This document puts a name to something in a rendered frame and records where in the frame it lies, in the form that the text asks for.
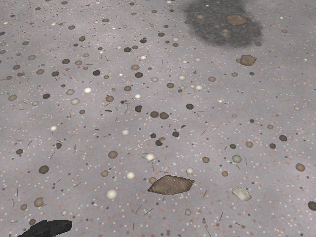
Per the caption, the left robot hand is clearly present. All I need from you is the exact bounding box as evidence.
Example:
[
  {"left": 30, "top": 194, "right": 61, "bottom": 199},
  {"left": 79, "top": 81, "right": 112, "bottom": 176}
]
[{"left": 18, "top": 219, "right": 72, "bottom": 237}]

